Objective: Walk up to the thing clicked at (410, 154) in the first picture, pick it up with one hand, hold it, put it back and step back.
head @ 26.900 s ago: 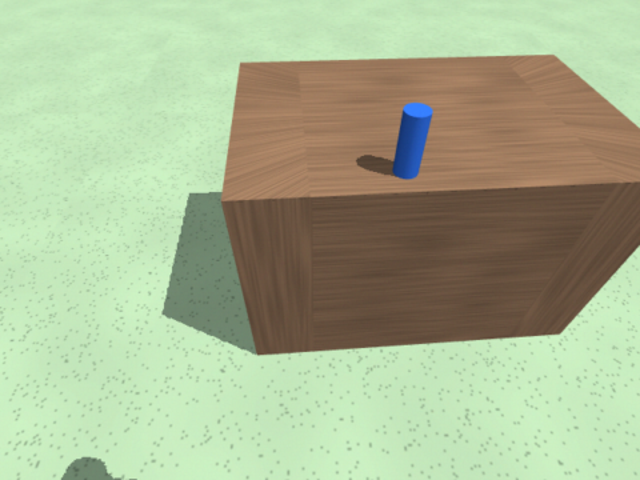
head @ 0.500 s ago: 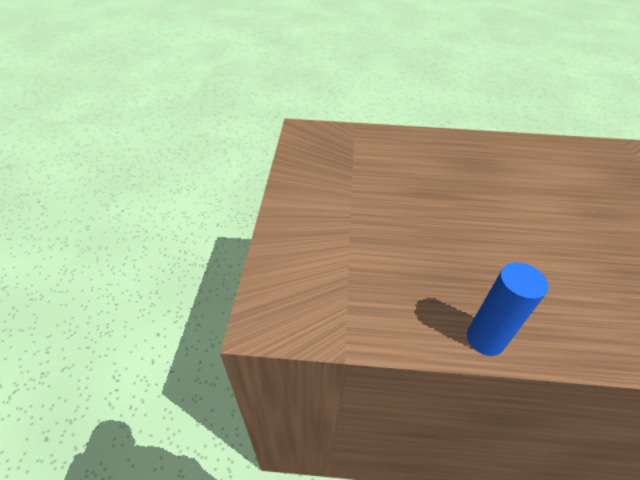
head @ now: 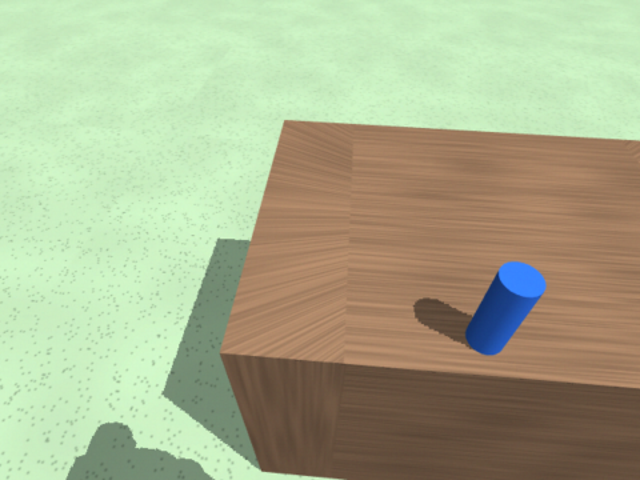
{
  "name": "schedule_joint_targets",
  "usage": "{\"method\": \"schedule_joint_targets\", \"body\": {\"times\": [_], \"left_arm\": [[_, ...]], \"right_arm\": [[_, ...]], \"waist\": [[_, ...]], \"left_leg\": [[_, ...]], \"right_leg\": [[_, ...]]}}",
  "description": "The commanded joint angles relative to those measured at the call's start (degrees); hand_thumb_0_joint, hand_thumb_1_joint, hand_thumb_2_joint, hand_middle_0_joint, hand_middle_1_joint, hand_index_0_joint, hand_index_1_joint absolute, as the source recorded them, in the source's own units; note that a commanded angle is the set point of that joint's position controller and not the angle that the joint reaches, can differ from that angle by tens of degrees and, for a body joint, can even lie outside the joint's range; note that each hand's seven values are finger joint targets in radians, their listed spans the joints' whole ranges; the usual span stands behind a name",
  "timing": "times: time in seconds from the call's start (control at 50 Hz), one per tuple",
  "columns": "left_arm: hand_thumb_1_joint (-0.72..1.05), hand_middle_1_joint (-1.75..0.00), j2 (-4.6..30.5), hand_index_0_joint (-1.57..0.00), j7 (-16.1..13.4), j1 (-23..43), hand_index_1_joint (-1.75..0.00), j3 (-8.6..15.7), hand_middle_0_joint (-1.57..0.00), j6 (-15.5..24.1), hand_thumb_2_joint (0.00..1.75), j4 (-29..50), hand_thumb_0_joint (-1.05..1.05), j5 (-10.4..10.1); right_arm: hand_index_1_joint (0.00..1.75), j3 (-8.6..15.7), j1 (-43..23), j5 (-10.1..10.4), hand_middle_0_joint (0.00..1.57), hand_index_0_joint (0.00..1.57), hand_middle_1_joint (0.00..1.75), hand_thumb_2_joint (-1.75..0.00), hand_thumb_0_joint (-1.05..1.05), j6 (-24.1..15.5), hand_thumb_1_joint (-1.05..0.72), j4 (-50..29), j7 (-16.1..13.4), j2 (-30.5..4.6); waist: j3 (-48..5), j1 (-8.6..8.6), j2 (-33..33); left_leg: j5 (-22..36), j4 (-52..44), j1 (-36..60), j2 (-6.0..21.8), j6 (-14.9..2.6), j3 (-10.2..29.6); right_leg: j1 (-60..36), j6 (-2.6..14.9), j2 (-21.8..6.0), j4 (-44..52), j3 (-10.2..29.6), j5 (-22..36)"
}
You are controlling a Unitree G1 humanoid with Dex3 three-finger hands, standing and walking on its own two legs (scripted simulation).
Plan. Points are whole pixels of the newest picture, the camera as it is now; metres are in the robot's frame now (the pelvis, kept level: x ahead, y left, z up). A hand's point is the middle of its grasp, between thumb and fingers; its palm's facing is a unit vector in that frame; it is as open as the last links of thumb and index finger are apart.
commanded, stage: stand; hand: right
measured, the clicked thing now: (501, 311) +0.38 -0.24 -0.01
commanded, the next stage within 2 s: step back in 1.58 s
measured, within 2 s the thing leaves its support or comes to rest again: neither
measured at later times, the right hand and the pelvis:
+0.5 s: hand out of the picture +0.07 -0.25 -0.16, palm faces -0.03 +0.94 -0.35, open 7.4 cm; pelvis +0.00 +0.00 +0.00, yaw +0 degrees
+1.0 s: hand out of the picture +0.08 -0.25 -0.15, palm faces -0.03 +0.94 -0.35, open 7.4 cm; pelvis +0.00 +0.00 +0.00, yaw +0 degrees
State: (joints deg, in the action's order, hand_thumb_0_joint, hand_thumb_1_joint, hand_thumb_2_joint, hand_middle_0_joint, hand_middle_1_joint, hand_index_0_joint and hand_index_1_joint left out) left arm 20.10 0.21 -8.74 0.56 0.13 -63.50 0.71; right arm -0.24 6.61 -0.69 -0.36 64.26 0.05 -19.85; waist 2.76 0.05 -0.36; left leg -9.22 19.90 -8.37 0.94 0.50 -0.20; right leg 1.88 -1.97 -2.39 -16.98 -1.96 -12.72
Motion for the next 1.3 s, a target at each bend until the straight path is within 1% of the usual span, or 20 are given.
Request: {"method": "schedule_joint_targets", "body": {"times": [0.0,0.02,0.06,0.1,0.22,0.28,0.32,0.36,0.42,0.48,0.54,0.62,0.7,0.82,0.96,1.1,1.16,1.2,1.22,1.28], "left_arm": [[0.9,-0.3,11.88,-0.2,-0.78,1.86,-0.3,2.11,-0.2,1.04,0.9,3.02,0.0,0.05],[0.9,-0.3,11.9,-0.2,-0.74,1.26,-0.3,2.08,-0.2,1.07,0.9,3.03,0.0,0.06],[0.9,-0.3,11.86,-0.2,-0.73,1.39,-0.3,2.11,-0.2,1.02,0.9,2.92,0.0,0.18],[0.9,-0.3,12.15,-0.2,-0.78,1.55,-0.3,2.3,-0.2,0.98,0.9,3.03,0.0,0.21],[0.9,-0.3,11.88,-0.2,-0.76,1.55,-0.3,2.21,-0.2,1.09,0.9,3.06,0.0,0.15],[0.9,-0.3,12.08,-0.2,-0.7,1.18,-0.3,2.28,-0.2,1.03,0.9,2.79,0.0,0.31],[0.9,-0.3,11.94,-0.2,-0.65,1.72,-0.3,2.35,-0.2,0.94,0.9,2.81,0.0,0.36],[0.9,-0.3,11.78,-0.2,-0.67,0.94,-0.3,2.27,-0.2,1.03,0.9,2.86,0.0,0.27],[0.9,-0.3,11.96,-0.2,-0.77,1.48,-0.3,2.29,-0.2,1.32,0.9,3.14,0.0,0.16],[0.9,-0.3,11.95,-0.2,-0.77,1.22,-0.3,2.21,-0.2,1.19,0.9,3.12,0.0,0.15],[0.9,-0.3,11.96,-0.2,-0.76,1.0,-0.3,2.11,-0.2,1.06,0.9,2.87,0.0,0.03],[0.9,-0.3,12.04,-0.2,-0.81,1.44,-0.3,2.07,-0.2,1.12,0.9,3.15,0.0,0.15],[0.9,-0.3,11.92,-0.2,-0.77,1.17,-0.3,2.04,-0.2,0.96,0.9,3.04,0.0,0.29],[0.9,-0.3,11.99,-0.2,-0.79,1.26,-0.3,2.0,-0.2,1.16,0.9,3.16,0.0,0.21],[0.9,-0.3,11.93,-0.2,-0.83,1.63,-0.3,1.99,-0.2,1.25,0.9,3.42,0.0,0.22],[0.9,-0.3,11.96,-0.2,-0.9,1.58,-0.3,1.96,-0.2,1.32,0.9,3.34,0.0,0.19],[0.9,-0.3,12.02,-0.2,-0.86,1.34,-0.3,1.98,-0.2,1.28,0.9,3.28,0.0,0.12],[0.9,-0.3,11.87,-0.2,-0.85,1.26,-0.3,1.89,-0.2,1.25,0.9,3.19,0.0,0.18],[0.9,-0.3,12.4,-0.2,-0.86,1.51,-0.3,2.1,-0.2,1.26,0.9,3.34,0.0,0.23],[0.9,-0.3,12.07,-0.2,-0.77,1.6,-0.3,2.07,-0.2,1.19,0.9,3.38,0.0,0.21]], "right_arm": [[0.3,2.17,-1.87,0.26,0.2,0.2,0.3,-0.9,0.0,-1.39,-0.9,-3.12,-0.73,-12.27],[0.3,2.31,-2.19,0.2,0.2,0.2,0.3,-0.9,0.0,-1.41,-0.9,-3.16,-0.73,-12.53],[0.3,2.27,-1.97,0.24,0.2,0.2,0.3,-0.9,0.0,-1.42,-0.9,-3.17,-0.7,-12.33],[0.3,2.43,-1.95,0.18,0.2,0.2,0.3,-0.9,0.0,-1.3,-0.9,-3.21,-0.74,-12.62],[0.3,2.31,-1.94,0.16,0.2,0.2,0.3,-0.9,0.0,-1.33,-0.9,-3.26,-0.63,-12.43],[0.3,2.38,-1.92,0.25,0.2,0.2,0.3,-0.9,0.0,-1.21,-0.9,-3.11,-0.62,-12.38],[0.3,2.34,-1.71,0.11,0.2,0.2,0.3,-0.9,0.0,-1.21,-0.9,-3.15,-0.58,-12.31],[0.3,2.47,-2.01,0.13,0.2,0.2,0.3,-0.9,0.0,-1.3,-0.9,-3.27,-0.6,-12.67],[0.3,2.38,-1.66,0.18,0.2,0.2,0.3,-0.9,0.0,-1.47,-0.9,-3.49,-0.61,-12.25],[0.3,2.3,-1.61,0.21,0.2,0.2,0.3,-0.9,0.0,-1.43,-0.9,-3.37,-0.79,-12.41],[0.3,2.15,-1.49,0.28,0.2,0.2,0.3,-0.9,0.0,-1.43,-0.9,-3.19,-0.77,-12.14],[0.3,2.13,-1.53,0.22,0.2,0.2,0.3,-0.9,0.0,-1.46,-0.9,-3.37,-0.78,-12.16],[0.3,2.23,-2.07,0.2,0.2,0.2,0.3,-0.9,0.0,-1.36,-0.9,-3.28,-0.83,-12.46],[0.3,2.25,-2.09,0.25,0.2,0.2,0.3,-0.9,0.0,-1.38,-0.9,-3.25,-0.67,-12.2],[0.3,2.53,-2.32,0.21,0.2,0.2,0.3,-0.9,0.0,-1.29,-0.9,-3.37,-0.64,-12.48],[0.3,2.36,-2.19,0.31,0.2,0.2,0.3,-0.9,0.0,-1.31,-0.9,-3.38,-0.63,-12.22],[0.3,2.55,-2.41,0.21,0.2,0.2,0.3,-0.9,0.0,-1.35,-0.9,-3.33,-0.68,-12.49],[0.3,2.5,-2.27,0.31,0.2,0.2,0.3,-0.9,0.0,-1.25,-0.9,-3.19,-0.61,-12.49],[0.3,2.52,-2.24,0.19,0.2,0.2,0.3,-0.9,0.0,-1.3,-0.9,-3.27,-0.64,-12.21],[0.3,2.34,-1.55,0.2,0.2,0.2,0.3,-0.9,0.0,-1.35,-0.9,-3.09,-0.59,-12.21]], "waist": [[-3.02,0.03,0.84],[-3.14,0.3,0.76],[-2.33,-0.11,0.68],[-2.58,0.02,0.6],[-2.58,0.01,0.95],[-1.66,-0.09,0.52],[-1.55,-0.24,0.77],[-2.64,0.22,1.05],[-3.91,-0.03,0.25],[-4.39,-0.02,1.0],[-3.68,0.0,0.96],[-4.07,-0.12,0.75],[-3.17,0.1,1.08],[-3.69,0.0,0.68],[-3.35,-0.03,0.68],[-4.24,-0.04,0.76],[-4.11,0.12,0.81],[-3.26,0.04,0.95],[-3.99,-0.05,0.35],[-3.31,-0.2,1.33]], "left_leg": [[10.82,-2.34,2.69,6.41,-1.81,5.28],[10.43,-2.28,3.14,6.48,-1.86,5.4],[8.64,-2.9,2.31,6.15,-1.61,5.45],[7.1,-2.75,2.42,6.29,-1.87,5.49],[8.11,-2.73,2.32,6.5,-1.91,5.68],[4.7,-3.29,1.68,6.09,-1.78,5.87],[4.04,-3.69,0.99,5.98,-1.73,5.96],[6.18,-2.99,2.17,6.28,-2.01,5.99],[11.66,-1.85,2.94,6.64,-2.03,5.79],[12.09,-1.62,3.06,6.46,-2.06,5.46],[11.47,-2.09,3.05,6.53,-1.84,5.6],[13.76,-1.85,2.9,6.53,-1.85,5.47],[10.31,-2.23,2.55,6.51,-1.81,5.63],[10.92,-1.97,2.91,6.38,-1.94,5.38],[10.13,-2.07,2.41,6.47,-1.96,5.45],[12.46,-1.64,2.78,6.49,-2.04,5.54],[12.35,-1.55,3.32,6.62,-1.9,5.56],[9.86,-2.05,2.19,6.31,-1.92,5.63],[10.81,-1.92,2.73,6.41,-1.87,5.56],[9.53,-2.67,1.66,6.12,-1.87,5.53]], "right_leg": [[2.7,2.68,-5.86,2.78,4.19,8.05],[3.15,2.64,-5.73,2.94,4.1,7.61],[3.46,2.69,-5.63,3.13,4.18,6.68],[3.56,2.8,-5.81,3.33,4.36,5.5],[3.5,2.72,-5.82,3.18,4.26,5.43],[4.22,2.71,-5.55,3.56,4.14,3.68],[4.02,2.82,-5.61,3.3,4.21,3.31],[3.8,2.73,-5.67,3.31,4.15,4.78],[2.73,2.56,-5.96,2.75,4.15,8.19],[2.01,2.57,-6.03,2.64,4.11,9.83],[2.69,2.61,-5.86,2.45,3.98,8.27],[2.13,2.45,-5.93,2.08,3.77,10.29],[3.19,2.48,-5.78,2.6,3.79,7.11],[2.77,2.48,-5.96,2.76,3.98,8.67],[2.88,2.45,-5.91,2.92,3.85,7.15],[1.74,2.37,-6.18,2.51,3.81,9.81],[2.4,2.46,-5.99,2.57,3.6,8.66],[2.21,2.5,-6.03,3.16,3.78,7.23],[2.3,2.6,-6.08,2.79,3.79,7.82],[2.24,2.55,-6.03,2.89,3.87,7.38]]}}
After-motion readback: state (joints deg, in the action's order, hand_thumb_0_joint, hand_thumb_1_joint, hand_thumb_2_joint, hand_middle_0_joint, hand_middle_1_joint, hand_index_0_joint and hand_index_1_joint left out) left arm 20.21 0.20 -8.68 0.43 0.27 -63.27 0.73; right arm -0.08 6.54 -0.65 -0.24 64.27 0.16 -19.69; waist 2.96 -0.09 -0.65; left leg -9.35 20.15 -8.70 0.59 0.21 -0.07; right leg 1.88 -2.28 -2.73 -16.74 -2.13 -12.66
